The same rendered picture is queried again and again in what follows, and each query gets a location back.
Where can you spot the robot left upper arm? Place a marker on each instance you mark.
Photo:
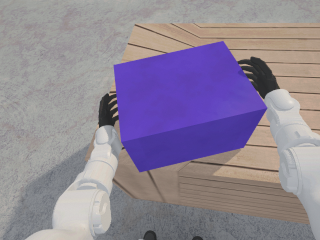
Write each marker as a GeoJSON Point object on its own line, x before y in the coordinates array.
{"type": "Point", "coordinates": [78, 215]}

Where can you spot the robot right upper arm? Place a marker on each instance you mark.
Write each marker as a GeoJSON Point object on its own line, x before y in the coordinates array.
{"type": "Point", "coordinates": [299, 173]}

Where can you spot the left robot foot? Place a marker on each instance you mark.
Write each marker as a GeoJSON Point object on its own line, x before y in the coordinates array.
{"type": "Point", "coordinates": [150, 235]}

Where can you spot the pedestal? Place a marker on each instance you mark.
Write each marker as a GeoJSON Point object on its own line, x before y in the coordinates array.
{"type": "Point", "coordinates": [242, 181]}

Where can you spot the left robot hand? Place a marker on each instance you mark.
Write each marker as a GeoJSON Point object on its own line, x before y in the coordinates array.
{"type": "Point", "coordinates": [105, 116]}

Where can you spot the carton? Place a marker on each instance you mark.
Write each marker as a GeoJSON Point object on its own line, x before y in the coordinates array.
{"type": "Point", "coordinates": [185, 105]}

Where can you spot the robot right forearm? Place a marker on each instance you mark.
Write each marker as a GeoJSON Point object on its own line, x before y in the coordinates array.
{"type": "Point", "coordinates": [287, 127]}

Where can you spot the robot left forearm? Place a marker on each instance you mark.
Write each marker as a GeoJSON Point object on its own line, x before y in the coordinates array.
{"type": "Point", "coordinates": [102, 164]}

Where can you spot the right robot hand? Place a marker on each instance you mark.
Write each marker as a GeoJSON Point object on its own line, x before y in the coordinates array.
{"type": "Point", "coordinates": [263, 79]}

